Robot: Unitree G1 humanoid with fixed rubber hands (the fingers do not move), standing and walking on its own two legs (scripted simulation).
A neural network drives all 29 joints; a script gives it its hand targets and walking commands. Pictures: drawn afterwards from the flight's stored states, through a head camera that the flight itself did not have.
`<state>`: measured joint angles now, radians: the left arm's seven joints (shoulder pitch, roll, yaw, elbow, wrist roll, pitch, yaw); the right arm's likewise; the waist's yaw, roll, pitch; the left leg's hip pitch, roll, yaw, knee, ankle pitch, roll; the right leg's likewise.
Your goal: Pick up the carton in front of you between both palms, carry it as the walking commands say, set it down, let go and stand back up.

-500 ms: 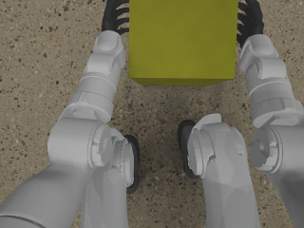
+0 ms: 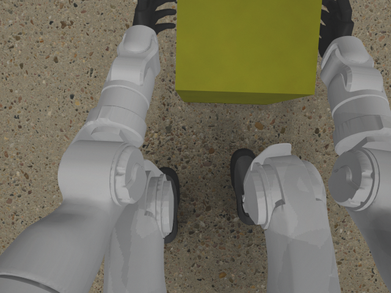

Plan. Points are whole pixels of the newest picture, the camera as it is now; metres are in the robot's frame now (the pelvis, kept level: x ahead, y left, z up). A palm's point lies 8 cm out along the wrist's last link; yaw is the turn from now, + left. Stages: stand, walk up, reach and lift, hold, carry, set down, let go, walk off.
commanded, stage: set down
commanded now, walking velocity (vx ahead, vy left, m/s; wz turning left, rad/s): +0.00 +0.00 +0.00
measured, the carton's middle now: (234, 48) +0.51 -0.10 -0.24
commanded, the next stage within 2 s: let go in 1.46 s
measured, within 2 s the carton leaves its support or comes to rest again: neither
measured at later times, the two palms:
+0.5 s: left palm (122, 30) +0.54 +0.10 -0.16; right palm (353, 44) +0.48 -0.29 -0.16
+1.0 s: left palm out of the picture +0.54 +0.10 +0.00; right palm out of the picture +0.47 -0.29 +0.01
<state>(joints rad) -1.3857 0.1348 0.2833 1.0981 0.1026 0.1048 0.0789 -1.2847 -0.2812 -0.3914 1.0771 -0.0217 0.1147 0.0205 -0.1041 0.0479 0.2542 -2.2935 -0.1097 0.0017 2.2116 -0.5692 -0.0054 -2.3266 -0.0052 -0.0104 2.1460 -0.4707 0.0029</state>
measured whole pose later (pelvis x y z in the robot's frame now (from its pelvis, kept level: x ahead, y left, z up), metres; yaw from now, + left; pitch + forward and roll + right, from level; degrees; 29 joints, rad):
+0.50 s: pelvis +0.01 -0.01 +0.00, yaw +0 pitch +36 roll +0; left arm -1.27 0.32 -0.02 0.96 -0.21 0.05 0.13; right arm -1.20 -0.39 -0.20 1.05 0.26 -0.04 -0.05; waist -0.10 0.03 0.32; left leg -2.24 -0.10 0.00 2.22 -0.61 -0.03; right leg -2.30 0.00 -0.01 2.16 -0.50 -0.01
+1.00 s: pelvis +0.02 -0.01 +0.12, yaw +0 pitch +45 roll +2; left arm -1.07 0.22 0.16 0.83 -0.03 0.14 0.12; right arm -0.97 -0.28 -0.30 0.81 0.11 0.10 -0.01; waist -0.10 0.03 -0.04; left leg -2.03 -0.07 -0.01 1.82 -0.58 -0.02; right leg -2.09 0.03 0.01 1.78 -0.47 -0.01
